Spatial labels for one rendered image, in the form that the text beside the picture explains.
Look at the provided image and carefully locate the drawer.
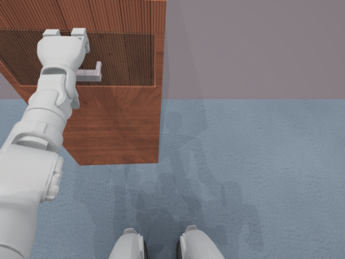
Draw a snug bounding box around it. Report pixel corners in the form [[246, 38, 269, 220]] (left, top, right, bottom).
[[0, 28, 154, 86]]

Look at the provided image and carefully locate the left robot forearm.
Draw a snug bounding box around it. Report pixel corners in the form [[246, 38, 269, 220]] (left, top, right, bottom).
[[0, 64, 76, 161]]

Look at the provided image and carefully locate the cabinet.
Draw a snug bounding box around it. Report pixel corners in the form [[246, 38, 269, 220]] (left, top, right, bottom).
[[0, 0, 167, 166]]

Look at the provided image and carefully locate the robot left hand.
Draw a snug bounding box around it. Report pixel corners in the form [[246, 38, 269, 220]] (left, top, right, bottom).
[[37, 28, 90, 109]]

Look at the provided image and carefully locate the right robot thigh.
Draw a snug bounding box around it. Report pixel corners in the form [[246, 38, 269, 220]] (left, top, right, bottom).
[[180, 230, 225, 259]]

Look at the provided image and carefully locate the robot left upper arm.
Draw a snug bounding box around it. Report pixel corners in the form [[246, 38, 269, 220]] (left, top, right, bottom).
[[0, 144, 64, 259]]

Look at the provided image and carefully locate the left robot thigh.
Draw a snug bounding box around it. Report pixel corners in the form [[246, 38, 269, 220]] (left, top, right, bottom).
[[109, 233, 144, 259]]

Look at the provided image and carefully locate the robot thigh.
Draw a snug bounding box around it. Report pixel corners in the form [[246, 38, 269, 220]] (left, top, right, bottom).
[[109, 233, 144, 259], [180, 230, 225, 259]]

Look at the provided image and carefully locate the handle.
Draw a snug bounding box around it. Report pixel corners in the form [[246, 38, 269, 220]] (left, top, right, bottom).
[[75, 62, 102, 81]]

